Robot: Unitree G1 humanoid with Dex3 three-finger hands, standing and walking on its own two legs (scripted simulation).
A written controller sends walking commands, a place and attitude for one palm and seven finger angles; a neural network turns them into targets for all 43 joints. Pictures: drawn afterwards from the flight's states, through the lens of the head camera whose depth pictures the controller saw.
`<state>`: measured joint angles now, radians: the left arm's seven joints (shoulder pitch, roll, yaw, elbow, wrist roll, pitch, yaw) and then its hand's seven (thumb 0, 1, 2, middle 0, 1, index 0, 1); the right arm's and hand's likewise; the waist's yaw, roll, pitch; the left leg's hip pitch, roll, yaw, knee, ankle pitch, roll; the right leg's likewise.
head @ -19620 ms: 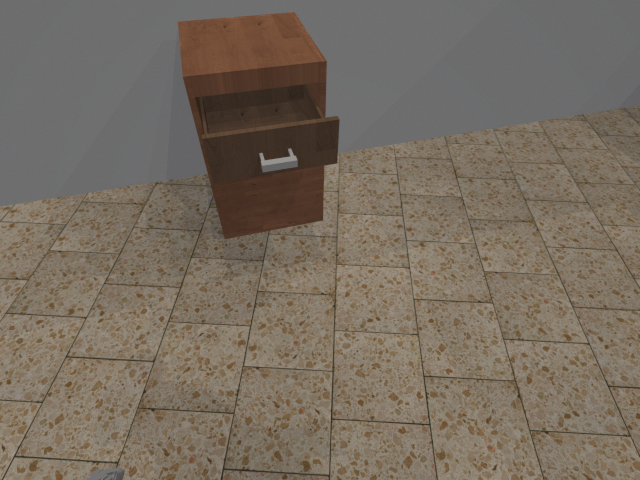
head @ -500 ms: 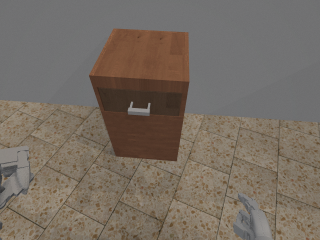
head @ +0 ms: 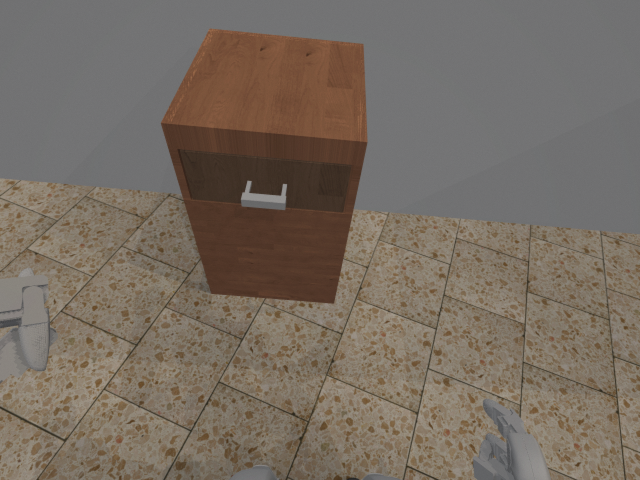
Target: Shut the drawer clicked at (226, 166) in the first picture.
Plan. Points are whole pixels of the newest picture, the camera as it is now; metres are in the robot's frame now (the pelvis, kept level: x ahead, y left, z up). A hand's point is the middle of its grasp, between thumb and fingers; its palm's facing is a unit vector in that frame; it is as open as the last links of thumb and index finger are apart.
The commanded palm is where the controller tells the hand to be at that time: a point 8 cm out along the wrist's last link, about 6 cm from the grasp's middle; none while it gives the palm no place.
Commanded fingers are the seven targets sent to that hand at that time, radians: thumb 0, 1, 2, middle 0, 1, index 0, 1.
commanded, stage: step back with the hand held close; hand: left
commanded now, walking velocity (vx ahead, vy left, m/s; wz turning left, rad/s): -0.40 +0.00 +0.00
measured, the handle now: (265, 194) +0.73 +0.13 -0.19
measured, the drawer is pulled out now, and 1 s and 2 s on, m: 0.00 0.00 0.00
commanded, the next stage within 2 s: stop stepping back and stand still in 0.46 s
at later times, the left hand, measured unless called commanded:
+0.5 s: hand (42, 443) +0.13 +0.20 +0.18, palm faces +0.21 -0.82 -0.53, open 3.2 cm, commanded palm +0.06 +0.25 +0.19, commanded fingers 0.00 0.90 0.90 -1.40 -1.60 -1.40 -1.60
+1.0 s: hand out of the picture +0.00 +0.21 +0.18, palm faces +0.37 -0.83 -0.41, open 3.3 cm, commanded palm -0.07 +0.25 +0.19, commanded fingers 0.00 0.90 0.90 -1.40 -1.60 -1.40 -1.60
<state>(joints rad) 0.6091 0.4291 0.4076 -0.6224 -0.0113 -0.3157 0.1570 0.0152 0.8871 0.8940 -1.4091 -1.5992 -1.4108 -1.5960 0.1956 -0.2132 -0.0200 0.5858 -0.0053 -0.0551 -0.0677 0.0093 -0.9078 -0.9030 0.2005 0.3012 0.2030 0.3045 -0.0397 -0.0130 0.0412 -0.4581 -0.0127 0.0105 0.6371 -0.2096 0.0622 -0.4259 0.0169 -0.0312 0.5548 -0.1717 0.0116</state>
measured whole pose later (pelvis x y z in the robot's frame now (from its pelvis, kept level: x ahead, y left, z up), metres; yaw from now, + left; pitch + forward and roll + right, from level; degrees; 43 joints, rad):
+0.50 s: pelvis -0.08 -0.03 +0.01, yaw -2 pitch +5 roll -1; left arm 0.64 0.49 0.43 -0.62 -0.05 -0.30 0.10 0.01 0.88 0.89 -1.41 -1.60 -1.41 -1.60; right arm 0.14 -0.21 0.01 0.56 0.01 -0.02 -0.07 0.01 -0.91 -0.90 0.20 0.30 0.20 0.30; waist -0.02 -0.04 0.01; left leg -0.42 -0.01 0.02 0.48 -0.15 0.04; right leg -0.25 0.07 0.02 0.51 -0.30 0.00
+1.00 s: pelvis -0.20 -0.03 +0.01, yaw -1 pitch -1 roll +0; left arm 0.58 0.39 0.37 -0.56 -0.01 -0.18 0.16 0.02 0.89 0.89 -1.41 -1.60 -1.41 -1.60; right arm 0.28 -0.17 0.02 0.64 -0.01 -0.11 -0.08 0.01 -0.91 -0.90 0.20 0.30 0.20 0.30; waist -0.05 -0.05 -0.03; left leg -0.28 0.01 0.01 0.58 -0.28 0.01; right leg -0.37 0.00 -0.05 0.75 -0.43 0.00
